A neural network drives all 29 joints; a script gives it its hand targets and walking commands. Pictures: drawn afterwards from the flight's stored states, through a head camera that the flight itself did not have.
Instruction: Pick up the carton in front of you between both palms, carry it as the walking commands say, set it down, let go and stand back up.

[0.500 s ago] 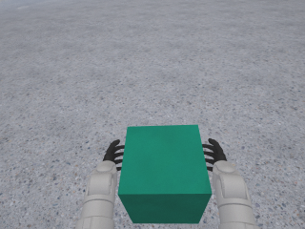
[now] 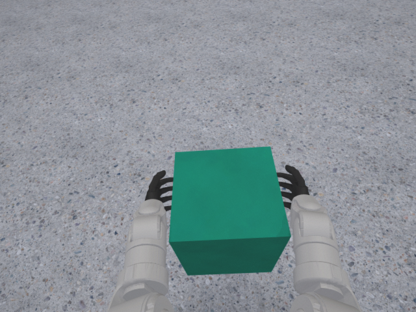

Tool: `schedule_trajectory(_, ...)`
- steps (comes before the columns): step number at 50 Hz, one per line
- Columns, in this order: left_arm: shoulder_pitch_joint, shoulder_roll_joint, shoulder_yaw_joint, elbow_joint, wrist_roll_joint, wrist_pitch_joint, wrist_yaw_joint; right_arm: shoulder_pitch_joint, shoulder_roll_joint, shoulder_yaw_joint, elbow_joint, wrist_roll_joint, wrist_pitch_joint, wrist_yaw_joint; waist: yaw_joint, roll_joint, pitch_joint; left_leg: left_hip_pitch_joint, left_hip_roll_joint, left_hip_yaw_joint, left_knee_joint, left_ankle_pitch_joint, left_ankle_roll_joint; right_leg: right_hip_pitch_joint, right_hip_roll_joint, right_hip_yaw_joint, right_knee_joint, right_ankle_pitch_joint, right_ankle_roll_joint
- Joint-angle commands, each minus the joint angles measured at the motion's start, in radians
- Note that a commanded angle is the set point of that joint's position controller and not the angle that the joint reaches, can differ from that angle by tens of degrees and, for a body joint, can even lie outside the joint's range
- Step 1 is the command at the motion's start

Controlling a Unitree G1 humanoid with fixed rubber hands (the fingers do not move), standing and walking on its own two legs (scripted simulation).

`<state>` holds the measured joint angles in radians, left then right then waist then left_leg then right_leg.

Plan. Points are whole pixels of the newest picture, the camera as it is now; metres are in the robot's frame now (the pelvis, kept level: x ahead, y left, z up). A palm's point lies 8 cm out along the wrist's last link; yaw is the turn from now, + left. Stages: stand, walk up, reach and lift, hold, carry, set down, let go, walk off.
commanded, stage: set down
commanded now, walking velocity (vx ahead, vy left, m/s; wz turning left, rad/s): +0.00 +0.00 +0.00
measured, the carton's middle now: (226, 215) +0.34 -0.01 -0.08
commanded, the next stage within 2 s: none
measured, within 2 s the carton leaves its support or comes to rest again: neither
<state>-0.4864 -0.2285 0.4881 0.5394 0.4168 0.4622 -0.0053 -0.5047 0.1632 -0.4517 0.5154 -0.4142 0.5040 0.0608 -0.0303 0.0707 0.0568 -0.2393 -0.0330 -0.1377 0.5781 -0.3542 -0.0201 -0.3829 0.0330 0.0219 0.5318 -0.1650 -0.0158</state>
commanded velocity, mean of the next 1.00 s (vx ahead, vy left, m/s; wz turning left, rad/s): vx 0.00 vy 0.00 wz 0.00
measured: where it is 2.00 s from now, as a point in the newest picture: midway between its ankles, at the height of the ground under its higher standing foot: outside the picture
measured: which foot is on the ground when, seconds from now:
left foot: down 0.00-1.00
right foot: down 0.00-1.00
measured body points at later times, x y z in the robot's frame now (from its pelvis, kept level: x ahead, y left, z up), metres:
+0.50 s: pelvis -0.04 +0.01 -0.11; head +0.20 -0.03 +0.26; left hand +0.40 +0.12 -0.19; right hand +0.40 -0.18 -0.20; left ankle -0.03 +0.14 -0.73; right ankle +0.07 -0.11 -0.73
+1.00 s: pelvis -0.07 -0.01 -0.24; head +0.24 -0.07 +0.08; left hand +0.45 +0.11 -0.34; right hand +0.45 -0.19 -0.36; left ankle -0.03 +0.14 -0.73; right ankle +0.07 -0.11 -0.73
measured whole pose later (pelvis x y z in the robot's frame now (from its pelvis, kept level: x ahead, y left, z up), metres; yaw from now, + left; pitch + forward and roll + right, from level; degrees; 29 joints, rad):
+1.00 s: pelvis -0.07 -0.01 -0.24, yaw +6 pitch +46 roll +8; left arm -1.10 -0.05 0.52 0.67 0.15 0.27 0.12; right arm -1.14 -0.10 -0.41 0.69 -0.27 0.34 0.00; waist -0.04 0.07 -0.06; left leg -1.85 -0.17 -0.04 1.67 -0.63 -0.08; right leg -2.04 0.08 0.15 1.61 -0.37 0.03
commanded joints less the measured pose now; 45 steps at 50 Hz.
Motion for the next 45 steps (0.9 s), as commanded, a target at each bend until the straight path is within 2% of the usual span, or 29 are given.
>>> schedule_trajectory(1,-0.449,-0.667,-0.313,0.066,-0.097,-0.119,-0.134,-0.409,0.597,0.291,0.126,0.095,-0.117,0.168,-0.011,-0.036,-0.233,-0.441,-0.066,0.063,-0.083,0.119,0.014,0.302,0.047,0.026,0.069,0.191,-0.012)
schedule_trajectory(4,-0.462,-0.681,-0.354,0.062,-0.115,-0.226,-0.111,-0.436,0.596,0.325,0.138,0.103,-0.226,0.171,-0.005,-0.035,-0.366,-0.524,-0.084,0.074,-0.003,0.183,-0.013,0.264,0.050,0.033,0.159,0.309,-0.018)
schedule_trajectory(8,-0.527,-0.741,-0.488,0.051,-0.181,-0.344,-0.089,-0.501,0.655,0.449,0.125,0.155,-0.337,0.178,-0.005,-0.064,-0.631,-0.659,-0.106,0.087,0.123,0.275,-0.035,0.249,0.055,0.040,0.293,0.468,-0.008)
schedule_trajectory(12,-0.608,-0.780,-0.648,-0.021,-0.276,-0.391,-0.075,-0.573,0.704,0.586,0.060,0.227,-0.381,0.177,-0.018,-0.087,-0.942,-0.782,-0.125,0.094,0.243,0.363,-0.053,0.257,0.052,0.046,0.440,0.655,0.003)
schedule_trajectory(14,-0.636,-0.782,-0.701,-0.052,-0.310,-0.386,-0.070,-0.602,0.705,0.619,0.025,0.239,-0.375,0.177,-0.030,-0.095,-1.049,-0.841,-0.132,0.096,0.292,0.374,-0.058,0.223,0.051,0.041,0.494,0.674,0.008)
schedule_trajectory(17,-0.693,-0.789,-0.734,-0.075,-0.339,-0.361,-0.070,-0.643,0.693,0.629,0.013,0.238,-0.350,0.188,-0.049,-0.085,-1.108,-0.864,-0.137,0.098,0.357,0.349,-0.067,0.066,0.068,0.012,0.540,0.557,0.019)
schedule_trajectory(20,-0.766,-0.801,-0.714,-0.053,-0.341,-0.322,-0.081,-0.684,0.691,0.603,0.053,0.228,-0.314,0.209,-0.058,-0.063,-1.071,-0.907,-0.143,0.109,0.406,0.235,-0.068,-0.125,0.081,-0.012,0.565,0.366,0.020)
schedule_trajectory(24,-0.857,-0.796,-0.636,0.001,-0.317,-0.269,-0.107,-0.748,0.703,0.543,0.133,0.210,-0.260,0.230,-0.054,-0.052,-0.991,-1.029,-0.152,0.133,0.460,0.051,-0.059,-0.302,0.086,-0.023,0.606,0.164,0.020)
schedule_trajectory(27,-0.921,-0.780,-0.575,0.043,-0.301,-0.239,-0.125,-0.805,0.714,0.508,0.179,0.199,-0.229,0.230,-0.040,-0.066,-0.971,-1.144,-0.161,0.155,0.509,-0.026,-0.049,-0.360,0.086,-0.020,0.647,0.088,0.024)
schedule_trajectory(31,-1.007,-0.751,-0.518,0.079,-0.297,-0.225,-0.142,-0.882,0.725,0.491,0.214,0.196,-0.208,0.214,-0.024,-0.101,-1.008,-1.285,-0.174,0.179,0.595,-0.062,-0.041,-0.391,0.086,-0.006,0.715,0.062,0.033)
schedule_trajectory(36,-1.096,-0.728,-0.496,0.096,-0.319,-0.224,-0.148,-0.971,0.726,0.503,0.209,0.217,-0.202,0.182,-0.015,-0.146,-1.115,-1.435,-0.189,0.202,0.712,-0.066,-0.037,-0.381,0.087,0.006,0.810,0.093,0.045)
schedule_trajectory(45,-1.245,-0.690,-0.505,0.114,-0.379,-0.213,-0.140,-1.117,0.677,0.523,0.191,0.263,-0.188,0.143,-0.031,-0.189,-1.238,-1.606,-0.202,0.229,0.880,-0.088,-0.036,-0.392,0.088,-0.001,0.959,0.131,0.057)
